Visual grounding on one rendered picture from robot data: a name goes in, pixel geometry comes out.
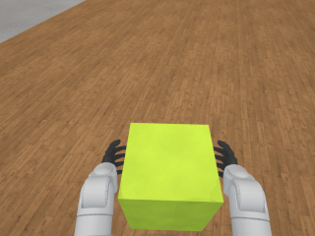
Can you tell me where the robot left forearm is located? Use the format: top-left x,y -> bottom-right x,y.
74,162 -> 118,236

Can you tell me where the carton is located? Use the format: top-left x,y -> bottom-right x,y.
118,123 -> 224,232

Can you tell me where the right robot hand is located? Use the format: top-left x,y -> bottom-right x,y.
213,140 -> 238,178

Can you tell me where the robot right forearm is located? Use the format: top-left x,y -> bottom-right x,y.
222,164 -> 273,236

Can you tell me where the left robot hand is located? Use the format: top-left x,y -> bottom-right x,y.
101,140 -> 127,175

